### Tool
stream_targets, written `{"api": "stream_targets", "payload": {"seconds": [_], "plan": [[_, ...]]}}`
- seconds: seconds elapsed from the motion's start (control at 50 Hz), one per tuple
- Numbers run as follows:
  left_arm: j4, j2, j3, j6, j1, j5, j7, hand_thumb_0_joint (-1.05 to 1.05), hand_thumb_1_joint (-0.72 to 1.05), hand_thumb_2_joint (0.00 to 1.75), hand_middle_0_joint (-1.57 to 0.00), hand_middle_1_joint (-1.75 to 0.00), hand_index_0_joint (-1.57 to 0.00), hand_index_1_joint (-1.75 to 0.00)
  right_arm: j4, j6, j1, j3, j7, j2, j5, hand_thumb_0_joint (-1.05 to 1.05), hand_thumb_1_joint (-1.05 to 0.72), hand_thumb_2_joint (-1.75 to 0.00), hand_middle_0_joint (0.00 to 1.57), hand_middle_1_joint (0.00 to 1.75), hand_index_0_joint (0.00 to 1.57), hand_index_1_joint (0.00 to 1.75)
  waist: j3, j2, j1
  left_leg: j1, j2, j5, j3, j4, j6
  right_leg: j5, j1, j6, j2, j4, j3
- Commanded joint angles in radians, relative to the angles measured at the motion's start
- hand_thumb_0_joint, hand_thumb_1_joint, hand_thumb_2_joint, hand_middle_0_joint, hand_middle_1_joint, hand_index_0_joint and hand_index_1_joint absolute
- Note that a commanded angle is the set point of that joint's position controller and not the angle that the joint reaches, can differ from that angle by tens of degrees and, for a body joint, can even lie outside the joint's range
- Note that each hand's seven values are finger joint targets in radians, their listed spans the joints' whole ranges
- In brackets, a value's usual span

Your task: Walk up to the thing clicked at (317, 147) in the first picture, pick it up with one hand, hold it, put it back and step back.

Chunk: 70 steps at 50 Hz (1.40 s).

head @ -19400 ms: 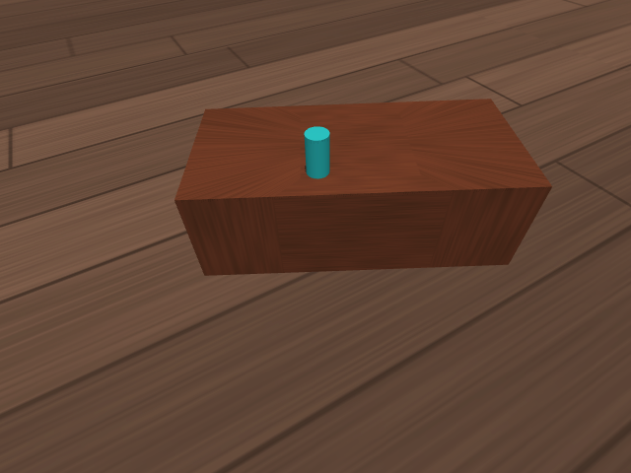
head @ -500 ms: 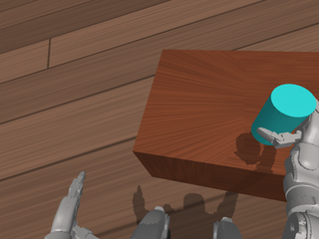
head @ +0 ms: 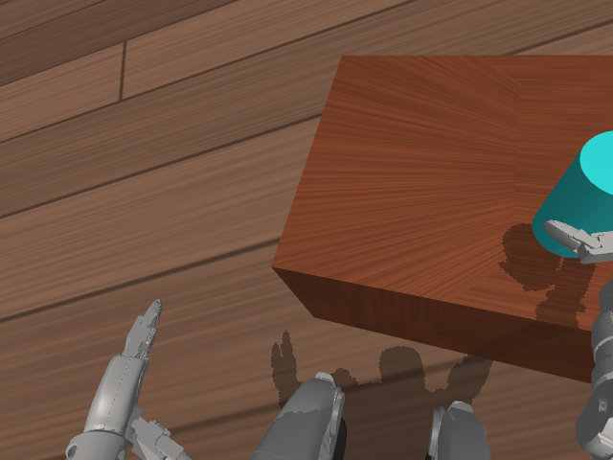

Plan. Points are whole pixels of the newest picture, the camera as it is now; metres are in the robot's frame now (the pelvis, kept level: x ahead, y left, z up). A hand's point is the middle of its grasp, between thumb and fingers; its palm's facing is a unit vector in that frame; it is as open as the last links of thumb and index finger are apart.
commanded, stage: crouch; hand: right
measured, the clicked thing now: (592, 201) +0.48 -0.22 +0.00
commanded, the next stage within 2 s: lower in 0.14 s
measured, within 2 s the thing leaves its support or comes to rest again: rests again in 1.48 s
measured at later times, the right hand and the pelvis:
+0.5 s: hand (594, 223) +0.49 -0.24 -0.06, palm faces +0.32 +0.95 +0.01, open 11.5 cm; pelvis -0.01 +0.01 -0.03, yaw +1 degrees
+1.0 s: hand (580, 232) +0.50 -0.25 -0.11, palm faces +0.31 +0.95 +0.01, open 11.5 cm; pelvis -0.02 +0.00 -0.06, yaw +2 degrees
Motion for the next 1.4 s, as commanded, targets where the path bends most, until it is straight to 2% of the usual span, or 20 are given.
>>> {"api": "stream_targets", "payload": {"seconds": [0.0,0.06,0.1,0.16,0.3,0.36,0.4,0.5,0.58,0.6,0.7,0.74,0.86,0.94,1.02,1.06,1.14,1.24,1.3,1.38], "plan": [[-0.204,0.181,0.124,-0.053,0.052,-0.009,0.020,0.00,-0.53,0.06,-0.04,-0.05,-0.05,-0.05,-0.181,-0.065,-0.332,-0.019,0.020,-0.232,0.016,0.00,0.07,-1.29,1.20,1.42,1.27,1.42,-0.522,-0.236,-0.002,0.219,-0.031,0.325,0.016,-0.113,0.038,0.364,0.395,-0.020,0.029,-0.148,0.012],[-0.229,0.193,0.133,-0.052,0.063,-0.011,0.025,0.00,-0.53,0.05,-0.04,-0.05,-0.05,-0.05,-0.195,-0.066,-0.343,-0.046,0.035,-0.284,0.014,0.00,0.04,-1.30,1.22,1.43,1.29,1.43,-0.543,-0.242,0.007,0.226,-0.030,0.340,0.009,-0.108,0.036,0.367,0.385,-0.025,0.030,-0.127,0.008],[-0.232,0.173,0.103,-0.053,0.069,-0.010,0.024,0.00,-0.53,0.05,-0.04,-0.05,-0.05,-0.05,-0.189,-0.063,-0.346,-0.040,0.045,-0.285,0.012,0.00,0.08,-1.29,1.20,1.42,1.27,1.42,-0.536,-0.238,-0.005,0.232,-0.030,0.336,0.002,-0.104,0.035,0.345,0.347,-0.027,0.032,-0.118,0.002],[-0.272,0.208,0.142,-0.056,0.062,-0.015,0.031,0.00,-0.53,0.06,-0.04,-0.05,-0.04,-0.05,-0.213,-0.061,-0.355,-0.064,0.053,-0.331,0.016,0.00,0.06,-1.28,1.20,1.41,1.26,1.41,-0.571,-0.262,0.009,0.243,-0.027,0.341,-0.005,-0.102,0.033,0.344,0.359,-0.028,0.028,-0.107,0.004],[-0.233,0.156,0.085,-0.061,0.094,-0.013,0.023,0.00,-0.55,0.06,-0.04,-0.04,-0.04,-0.05,-0.126,-0.045,-0.334,-0.045,0.074,-0.299,0.017,0.00,0.07,-1.29,1.19,1.41,1.26,1.41,-0.471,-0.243,0.018,0.181,-0.028,0.307,-0.015,-0.081,0.031,0.286,0.243,-0.033,0.028,-0.069,0.004],[-0.300,0.183,0.110,-0.069,0.058,-0.008,0.024,0.00,-0.55,0.06,-0.04,-0.05,-0.04,-0.05,-0.149,-0.056,-0.366,-0.075,0.064,-0.361,0.006,0.00,0.06,-1.28,1.18,1.40,1.25,1.40,-0.507,-0.234,0.023,0.191,-0.026,0.278,-0.033,-0.073,0.026,0.241,0.195,-0.036,0.025,-0.042,0.004],[-0.317,0.211,0.136,-0.069,0.075,-0.007,0.026,0.00,-0.54,0.05,-0.05,-0.05,-0.05,-0.05,-0.132,-0.061,-0.362,-0.069,0.064,-0.336,0.008,0.00,0.04,-1.28,1.18,1.40,1.24,1.40,-0.502,-0.244,0.051,0.150,-0.031,0.249,-0.015,-0.062,0.034,0.229,0.223,-0.031,0.023,-0.047,0.012],[-0.319,0.200,0.128,-0.075,0.103,-0.009,0.023,0.00,-0.56,0.07,-0.05,-0.05,-0.04,-0.05,-0.175,-0.078,-0.394,-0.076,0.073,-0.380,0.000,0.00,0.05,-1.28,1.17,1.40,1.24,1.40,-0.552,-0.332,0.046,0.073,-0.038,0.245,0.014,-0.006,0.046,0.273,0.284,-0.021,0.019,-0.038,0.024],[-0.351,0.241,0.172,-0.082,0.105,-0.008,0.026,0.00,-0.56,0.07,-0.05,-0.05,-0.04,-0.06,-0.189,-0.082,-0.393,-0.096,0.077,-0.411,0.002,0.00,0.05,-1.30,1.18,1.41,1.25,1.42,-0.587,-0.378,0.062,0.031,-0.040,0.241,0.028,0.017,0.049,0.300,0.329,-0.015,0.015,-0.018,0.034],[-0.346,0.239,0.166,-0.082,0.096,-0.005,0.027,0.00,-0.56,0.07,-0.05,-0.05,-0.04,-0.06,-0.195,-0.080,-0.380,-0.109,0.072,-0.430,-0.001,0.00,0.04,-1.30,1.19,1.41,1.26,1.41,-0.589,-0.372,0.045,0.032,-0.042,0.246,0.028,0.023,0.048,0.305,0.313,-0.017,0.014,-0.010,0.033],[-0.365,0.248,0.186,-0.087,0.091,-0.009,0.026,0.00,-0.57,0.08,-0.04,-0.05,-0.04,-0.06,-0.174,-0.070,-0.375,-0.094,0.069,-0.406,-0.006,0.00,0.07,-1.29,1.17,1.40,1.24,1.40,-0.568,-0.382,0.059,0.010,-0.043,0.237,0.029,0.032,0.048,0.287,0.291,-0.015,0.011,0.004,0.034],[-0.354,0.222,0.157,-0.085,0.104,-0.009,0.022,0.00,-0.57,0.08,-0.05,-0.05,-0.03,-0.06,-0.149,-0.066,-0.357,-0.087,0.071,-0.389,-0.010,0.00,0.06,-1.30,1.18,1.42,1.25,1.42,-0.511,-0.374,0.063,-0.020,-0.045,0.202,0.037,0.041,0.051,0.242,0.249,-0.012,0.011,-0.003,0.036],[-0.378,0.217,0.156,-0.090,0.125,-0.011,0.019,0.00,-0.57,0.07,-0.05,-0.04,-0.04,-0.05,-0.132,-0.069,-0.360,-0.104,0.076,-0.406,-0.004,0.00,0.03,-1.30,1.20,1.42,1.26,1.42,-0.515,-0.358,0.070,-0.012,-0.046,0.228,0.030,0.061,0.048,0.248,0.202,-0.020,0.012,0.035,0.033],[-0.435,0.266,0.214,-0.097,0.105,-0.015,0.022,0.00,-0.57,0.08,-0.05,-0.04,-0.03,-0.06,-0.161,-0.072,-0.355,-0.119,0.070,-0.435,-0.011,0.00,-0.01,-1.31,1.21,1.42,1.27,1.42,-0.560,-0.365,0.085,-0.013,-0.047,0.239,0.031,0.072,0.047,0.272,0.233,-0.020,0.009,0.048,0.036],[-0.422,0.246,0.205,-0.102,0.138,-0.020,0.015,0.00,-0.57,0.08,-0.04,-0.04,-0.03,-0.06,-0.156,-0.069,-0.355,-0.116,0.073,-0.424,-0.009,0.00,-0.01,-1.27,1.18,1.39,1.25,1.39,-0.537,-0.366,0.088,-0.030,-0.047,0.240,0.031,0.077,0.045,0.266,0.206,-0.022,0.011,0.061,0.034],[-0.443,0.271,0.231,-0.106,0.119,-0.023,0.016,0.00,-0.58,0.08,-0.04,-0.04,-0.03,-0.06,-0.172,-0.066,-0.364,-0.118,0.075,-0.446,-0.012,0.00,0.01,-1.27,1.18,1.39,1.24,1.39,-0.563,-0.386,0.091,-0.027,-0.046,0.234,0.028,0.079,0.045,0.262,0.220,-0.020,0.010,0.064,0.034],[-0.419,0.236,0.200,-0.107,0.130,-0.024,0.011,0.00,-0.58,0.08,-0.04,-0.04,-0.03,-0.06,-0.177,-0.067,-0.359,-0.120,0.080,-0.440,-0.010,0.00,0.01,-1.24,1.16,1.36,1.23,1.36,-0.533,-0.398,0.074,-0.056,-0.047,0.225,0.030,0.103,0.049,0.260,0.189,-0.017,0.008,0.076,0.034],[-0.475,0.256,0.223,-0.115,0.131,-0.023,0.011,0.00,-0.57,0.08,-0.04,-0.04,-0.03,-0.05,-0.184,-0.063,-0.360,-0.127,0.083,-0.453,-0.012,0.00,-0.02,-1.25,1.17,1.37,1.23,1.37,-0.561,-0.376,0.102,-0.030,-0.047,0.255,0.021,0.100,0.041,0.262,0.172,-0.025,0.006,0.109,0.031],[-0.480,0.266,0.230,-0.117,0.123,-0.027,0.012,0.00,-0.58,0.08,-0.04,-0.04,-0.03,-0.06,-0.182,-0.060,-0.354,-0.142,0.082,-0.480,-0.014,0.00,-0.02,-1.24,1.16,1.35,1.22,1.35,-0.560,-0.388,0.086,-0.038,-0.045,0.230,0.020,0.106,0.043,0.236,0.158,-0.023,0.009,0.105,0.031],[-0.499,0.275,0.243,-0.118,0.127,-0.029,0.011,0.00,-0.58,0.08,-0.04,-0.04,-0.03,-0.06,-0.189,-0.056,-0.365,-0.141,0.082,-0.478,-0.018,0.00,-0.02,-1.24,1.16,1.35,1.22,1.35,-0.557,-0.395,0.101,-0.072,-0.048,0.211,0.031,0.120,0.046,0.223,0.166,-0.020,0.008,0.104,0.038]]}}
